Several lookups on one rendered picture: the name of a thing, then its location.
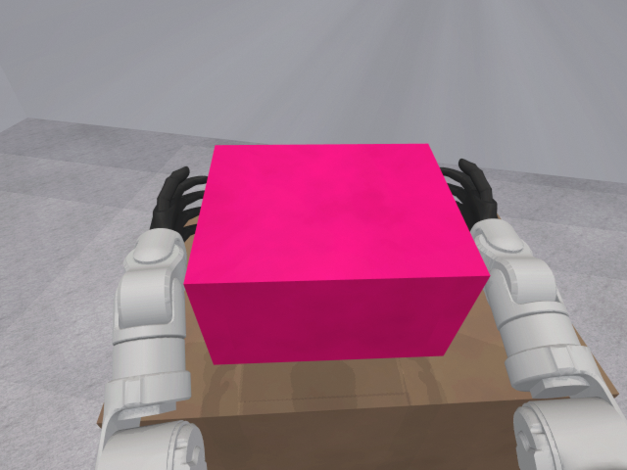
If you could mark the robot left hand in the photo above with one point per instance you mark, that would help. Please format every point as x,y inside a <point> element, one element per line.
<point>169,212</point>

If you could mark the robot right hand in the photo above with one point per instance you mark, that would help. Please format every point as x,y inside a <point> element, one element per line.
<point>476,197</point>

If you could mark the robot left forearm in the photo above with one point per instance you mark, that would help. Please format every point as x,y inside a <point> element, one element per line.
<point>149,328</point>

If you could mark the right robot upper arm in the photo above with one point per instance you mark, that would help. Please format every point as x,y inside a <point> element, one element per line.
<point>570,434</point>

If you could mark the pedestal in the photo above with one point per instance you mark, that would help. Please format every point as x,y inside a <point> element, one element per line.
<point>451,412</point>

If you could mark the carton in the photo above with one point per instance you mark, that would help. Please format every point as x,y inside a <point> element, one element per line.
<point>330,252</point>

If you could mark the robot right forearm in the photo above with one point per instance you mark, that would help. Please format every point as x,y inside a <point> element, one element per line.
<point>544,355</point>

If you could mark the left robot upper arm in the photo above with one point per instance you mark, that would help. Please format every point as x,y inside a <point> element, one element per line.
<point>176,445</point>

